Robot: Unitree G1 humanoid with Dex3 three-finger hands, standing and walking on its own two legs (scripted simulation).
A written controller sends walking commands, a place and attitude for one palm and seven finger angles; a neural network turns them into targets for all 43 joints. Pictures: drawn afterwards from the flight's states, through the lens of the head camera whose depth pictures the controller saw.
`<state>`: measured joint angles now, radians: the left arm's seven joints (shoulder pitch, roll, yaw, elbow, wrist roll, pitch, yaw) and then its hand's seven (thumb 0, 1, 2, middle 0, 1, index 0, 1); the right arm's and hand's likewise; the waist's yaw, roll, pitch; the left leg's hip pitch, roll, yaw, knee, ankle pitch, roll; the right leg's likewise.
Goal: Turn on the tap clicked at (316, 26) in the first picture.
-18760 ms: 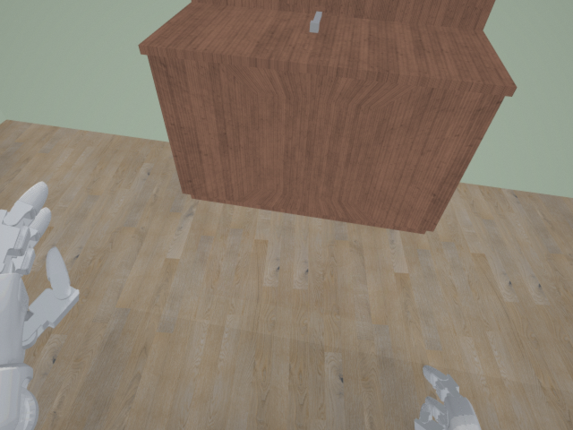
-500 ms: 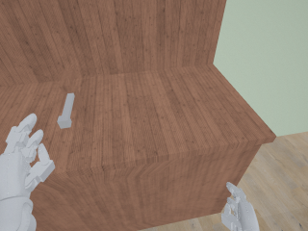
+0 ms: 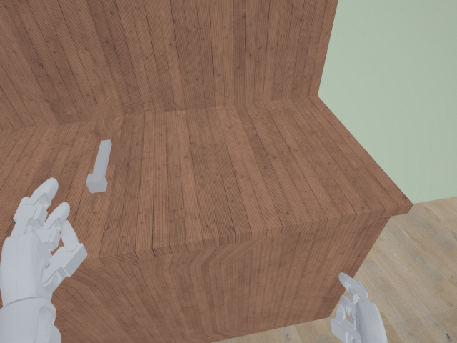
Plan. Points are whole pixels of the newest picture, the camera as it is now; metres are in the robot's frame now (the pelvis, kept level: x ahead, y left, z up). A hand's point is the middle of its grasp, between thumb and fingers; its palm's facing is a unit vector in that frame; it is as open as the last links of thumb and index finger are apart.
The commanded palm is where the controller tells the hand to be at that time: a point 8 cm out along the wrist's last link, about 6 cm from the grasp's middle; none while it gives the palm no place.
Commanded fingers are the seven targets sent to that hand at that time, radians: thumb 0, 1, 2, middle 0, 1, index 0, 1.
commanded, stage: turn the palm inward beside the body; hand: left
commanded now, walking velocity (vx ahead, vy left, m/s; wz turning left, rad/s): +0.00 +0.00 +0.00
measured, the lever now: (96, 182) +0.35 +0.32 +0.10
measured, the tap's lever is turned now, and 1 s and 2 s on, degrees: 0 0 0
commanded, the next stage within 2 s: reach beside the lever's end, fingers flat in 0.34 s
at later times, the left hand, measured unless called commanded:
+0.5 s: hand (93, 245) +0.19 +0.22 +0.15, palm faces +0.49 -0.86 -0.11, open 7.4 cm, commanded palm +0.14 +0.27 +0.16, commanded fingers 0.00 0.90 0.90 -0.20 -0.30 -0.20 -0.30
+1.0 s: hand (91, 229) +0.22 +0.24 +0.14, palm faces +0.51 -0.85 -0.10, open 7.4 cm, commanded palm +0.18 +0.28 +0.14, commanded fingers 0.00 0.90 0.90 -0.19 -0.28 -0.19 -0.28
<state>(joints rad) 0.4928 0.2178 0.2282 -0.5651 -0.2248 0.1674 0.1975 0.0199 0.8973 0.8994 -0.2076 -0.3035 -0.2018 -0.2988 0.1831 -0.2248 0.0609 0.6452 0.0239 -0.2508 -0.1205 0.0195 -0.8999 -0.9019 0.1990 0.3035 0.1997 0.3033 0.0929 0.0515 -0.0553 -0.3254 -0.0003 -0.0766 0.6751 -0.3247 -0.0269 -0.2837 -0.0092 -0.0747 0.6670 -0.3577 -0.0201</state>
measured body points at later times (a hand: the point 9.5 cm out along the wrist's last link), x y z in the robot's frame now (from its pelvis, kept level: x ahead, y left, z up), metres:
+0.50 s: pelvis +0.01 -0.01 +0.00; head -0.02 -0.04 +0.45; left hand +0.16 +0.26 +0.16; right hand +0.22 -0.22 -0.06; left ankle +0.02 +0.14 -0.72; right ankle +0.00 -0.10 -0.72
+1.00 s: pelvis +0.01 -0.01 +0.00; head -0.01 -0.03 +0.45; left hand +0.19 +0.29 +0.15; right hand +0.21 -0.23 -0.07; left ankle +0.02 +0.14 -0.72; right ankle +0.00 -0.10 -0.72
